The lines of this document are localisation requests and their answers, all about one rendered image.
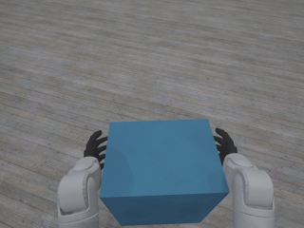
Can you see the robot right hand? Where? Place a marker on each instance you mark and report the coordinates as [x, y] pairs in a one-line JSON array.
[[226, 146]]

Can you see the carton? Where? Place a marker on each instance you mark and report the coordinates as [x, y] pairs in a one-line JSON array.
[[162, 172]]

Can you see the right robot forearm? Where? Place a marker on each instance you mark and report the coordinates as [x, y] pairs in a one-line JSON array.
[[253, 193]]

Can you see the robot left hand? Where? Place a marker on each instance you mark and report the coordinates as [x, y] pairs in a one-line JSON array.
[[91, 149]]

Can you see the left robot forearm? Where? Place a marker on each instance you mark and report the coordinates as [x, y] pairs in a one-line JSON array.
[[77, 199]]

